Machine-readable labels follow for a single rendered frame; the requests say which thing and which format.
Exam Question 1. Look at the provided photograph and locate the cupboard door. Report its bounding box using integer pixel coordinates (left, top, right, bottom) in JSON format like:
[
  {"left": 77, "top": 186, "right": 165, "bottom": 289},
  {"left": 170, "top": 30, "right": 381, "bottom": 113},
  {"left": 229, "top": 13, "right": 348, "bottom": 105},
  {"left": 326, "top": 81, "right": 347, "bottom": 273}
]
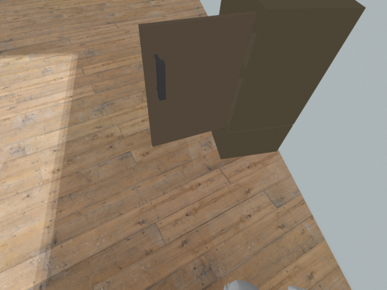
[{"left": 138, "top": 11, "right": 256, "bottom": 147}]

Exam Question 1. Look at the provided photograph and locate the handle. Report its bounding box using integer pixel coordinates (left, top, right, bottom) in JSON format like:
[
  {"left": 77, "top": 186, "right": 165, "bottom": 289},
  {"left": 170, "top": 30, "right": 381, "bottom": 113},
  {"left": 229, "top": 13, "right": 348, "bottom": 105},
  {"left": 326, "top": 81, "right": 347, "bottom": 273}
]
[{"left": 154, "top": 54, "right": 166, "bottom": 101}]

